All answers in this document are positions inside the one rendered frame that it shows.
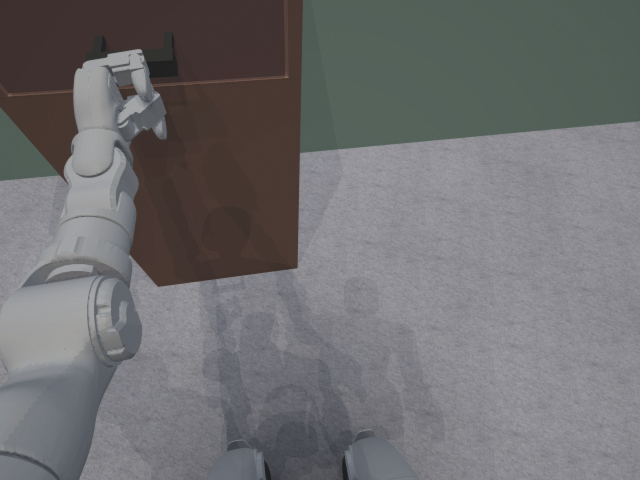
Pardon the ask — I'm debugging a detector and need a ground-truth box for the robot left hand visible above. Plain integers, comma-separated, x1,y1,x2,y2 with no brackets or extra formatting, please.
73,49,167,147

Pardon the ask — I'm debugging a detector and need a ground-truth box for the robot left thigh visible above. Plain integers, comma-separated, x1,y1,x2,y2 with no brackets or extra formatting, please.
206,448,266,480

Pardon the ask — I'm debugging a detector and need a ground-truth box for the handle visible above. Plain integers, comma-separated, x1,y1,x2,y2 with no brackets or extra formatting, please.
85,32,178,78

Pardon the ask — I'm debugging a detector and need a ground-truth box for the left robot upper arm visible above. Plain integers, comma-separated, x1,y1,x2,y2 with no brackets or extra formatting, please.
0,275,142,480

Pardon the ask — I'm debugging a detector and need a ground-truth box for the robot left shin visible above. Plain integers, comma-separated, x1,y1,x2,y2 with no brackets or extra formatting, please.
226,440,253,452

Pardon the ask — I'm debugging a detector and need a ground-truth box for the drawer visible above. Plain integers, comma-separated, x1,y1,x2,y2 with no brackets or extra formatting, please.
0,0,285,93

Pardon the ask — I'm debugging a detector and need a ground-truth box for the cabinet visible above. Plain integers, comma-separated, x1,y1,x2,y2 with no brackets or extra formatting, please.
0,0,303,287

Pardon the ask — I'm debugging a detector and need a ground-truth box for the left robot forearm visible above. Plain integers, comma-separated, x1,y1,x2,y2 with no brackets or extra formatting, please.
0,129,139,372

